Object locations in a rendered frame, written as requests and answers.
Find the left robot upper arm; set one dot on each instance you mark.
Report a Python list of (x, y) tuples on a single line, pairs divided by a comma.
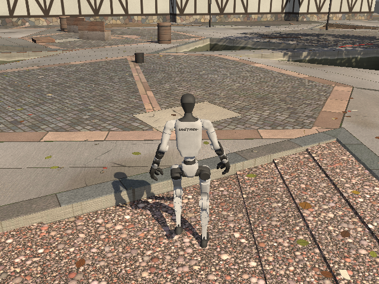
[(170, 125)]

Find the humanoid robot head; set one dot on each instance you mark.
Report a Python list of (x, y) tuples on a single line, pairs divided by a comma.
[(188, 103)]

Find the left robot forearm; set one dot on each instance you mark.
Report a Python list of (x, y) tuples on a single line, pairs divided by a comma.
[(158, 158)]

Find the left robot hand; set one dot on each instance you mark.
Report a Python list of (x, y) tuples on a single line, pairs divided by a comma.
[(154, 171)]

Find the right robot upper arm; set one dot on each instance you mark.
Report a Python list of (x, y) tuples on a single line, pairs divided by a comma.
[(206, 124)]

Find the robot right shin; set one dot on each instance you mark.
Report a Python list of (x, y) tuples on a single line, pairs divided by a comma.
[(204, 218)]

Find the right robot forearm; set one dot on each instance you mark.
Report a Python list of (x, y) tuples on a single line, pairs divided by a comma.
[(221, 154)]

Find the right robot hand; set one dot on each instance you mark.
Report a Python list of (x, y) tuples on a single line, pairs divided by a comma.
[(223, 165)]

